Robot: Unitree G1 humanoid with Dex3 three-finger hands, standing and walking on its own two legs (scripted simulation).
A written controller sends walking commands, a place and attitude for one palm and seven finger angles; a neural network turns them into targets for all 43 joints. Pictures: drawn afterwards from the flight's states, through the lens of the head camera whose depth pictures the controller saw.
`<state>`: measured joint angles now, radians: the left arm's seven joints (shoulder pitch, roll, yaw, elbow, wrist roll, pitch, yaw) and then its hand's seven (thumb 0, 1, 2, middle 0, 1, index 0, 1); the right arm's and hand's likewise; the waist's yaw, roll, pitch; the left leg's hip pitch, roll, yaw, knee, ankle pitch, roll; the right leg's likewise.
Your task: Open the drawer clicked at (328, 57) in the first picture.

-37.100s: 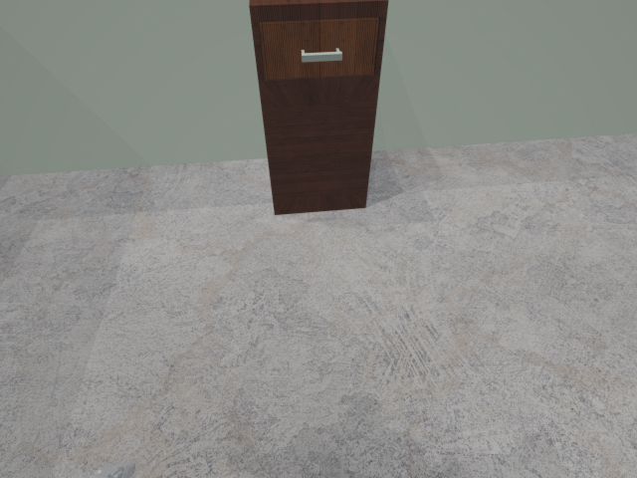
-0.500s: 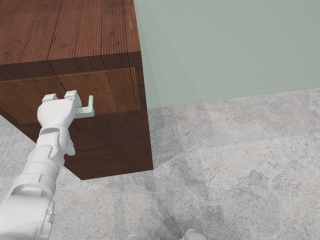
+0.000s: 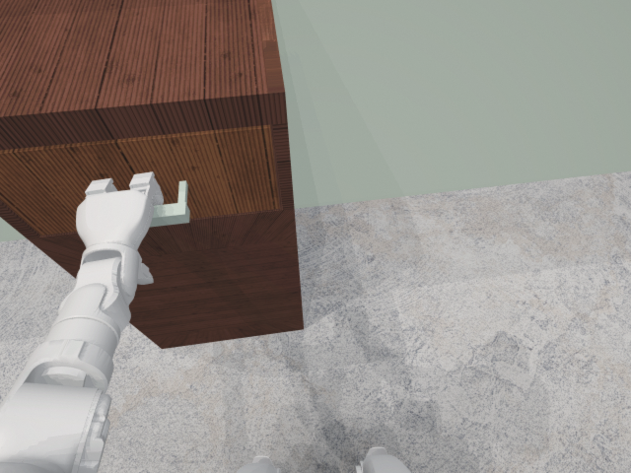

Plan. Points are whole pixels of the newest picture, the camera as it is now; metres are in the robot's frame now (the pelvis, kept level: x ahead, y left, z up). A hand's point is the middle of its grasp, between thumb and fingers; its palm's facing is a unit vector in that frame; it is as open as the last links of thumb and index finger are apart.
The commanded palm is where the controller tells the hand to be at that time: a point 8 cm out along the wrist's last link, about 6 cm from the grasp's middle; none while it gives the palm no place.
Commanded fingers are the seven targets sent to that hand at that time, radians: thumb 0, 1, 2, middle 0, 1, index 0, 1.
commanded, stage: close the thumb around the handle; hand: left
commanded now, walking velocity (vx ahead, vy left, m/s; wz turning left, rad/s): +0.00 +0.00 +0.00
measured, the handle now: (140, 205) +0.47 +0.25 +0.02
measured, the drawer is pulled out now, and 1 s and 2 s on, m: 0.00 0.03 0.15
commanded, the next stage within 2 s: pull the drawer open in 0.46 s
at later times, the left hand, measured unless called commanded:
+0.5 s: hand (134, 242) +0.43 +0.26 -0.01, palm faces -0.04 -0.02 -1.00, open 5.3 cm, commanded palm +0.40 +0.27 +0.05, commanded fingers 0.00 0.90 0.90 -0.40 -1.35 -0.40 -1.35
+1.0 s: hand (133, 259) +0.40 +0.26 +0.00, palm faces -0.01 -0.06 -1.00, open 5.3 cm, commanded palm +0.38 +0.27 +0.05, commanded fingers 0.00 0.90 0.90 -0.40 -1.35 -0.40 -1.35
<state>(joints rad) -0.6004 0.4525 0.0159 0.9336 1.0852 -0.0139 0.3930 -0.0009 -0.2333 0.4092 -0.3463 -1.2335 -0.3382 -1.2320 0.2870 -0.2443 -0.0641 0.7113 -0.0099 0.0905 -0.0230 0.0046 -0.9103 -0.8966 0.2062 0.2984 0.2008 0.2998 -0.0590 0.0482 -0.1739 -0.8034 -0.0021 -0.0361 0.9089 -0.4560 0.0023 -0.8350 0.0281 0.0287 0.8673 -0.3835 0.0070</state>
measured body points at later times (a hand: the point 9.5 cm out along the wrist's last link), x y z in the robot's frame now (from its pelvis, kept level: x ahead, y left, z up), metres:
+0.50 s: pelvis +0.00 +0.01 +0.00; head +0.09 +0.00 +0.44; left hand +0.42 +0.26 +0.05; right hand +0.05 -0.27 -0.13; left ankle -0.02 +0.12 -0.69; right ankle +0.01 -0.13 -0.69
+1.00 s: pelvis +0.03 +0.01 +0.01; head +0.10 +0.01 +0.46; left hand +0.39 +0.26 +0.05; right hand +0.10 -0.26 -0.12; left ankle -0.02 +0.12 -0.69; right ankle +0.01 -0.13 -0.69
